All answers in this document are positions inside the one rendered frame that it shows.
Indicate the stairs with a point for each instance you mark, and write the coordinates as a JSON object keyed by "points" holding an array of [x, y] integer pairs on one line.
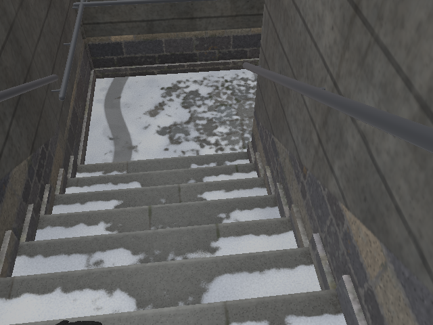
{"points": [[189, 240]]}

